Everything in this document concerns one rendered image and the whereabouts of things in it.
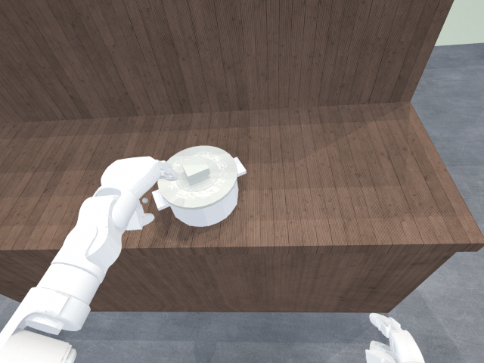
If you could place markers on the robot left upper arm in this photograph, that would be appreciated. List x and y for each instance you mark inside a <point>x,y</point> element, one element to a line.
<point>27,347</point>

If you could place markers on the table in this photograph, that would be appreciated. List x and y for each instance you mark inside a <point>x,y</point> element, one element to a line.
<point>346,205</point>

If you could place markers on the lid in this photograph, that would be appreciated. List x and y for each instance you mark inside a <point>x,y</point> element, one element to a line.
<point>205,191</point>

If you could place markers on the right robot hand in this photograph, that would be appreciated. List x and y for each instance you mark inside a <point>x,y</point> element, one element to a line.
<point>402,345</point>

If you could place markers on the robot left forearm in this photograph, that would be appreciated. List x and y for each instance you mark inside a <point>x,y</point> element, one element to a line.
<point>61,299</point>

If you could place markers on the knob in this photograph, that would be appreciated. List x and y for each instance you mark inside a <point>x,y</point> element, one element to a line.
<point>195,168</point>

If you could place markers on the left robot hand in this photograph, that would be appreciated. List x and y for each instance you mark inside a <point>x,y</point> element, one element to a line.
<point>138,174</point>

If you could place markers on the pot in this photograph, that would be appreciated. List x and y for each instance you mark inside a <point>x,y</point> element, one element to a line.
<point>207,216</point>

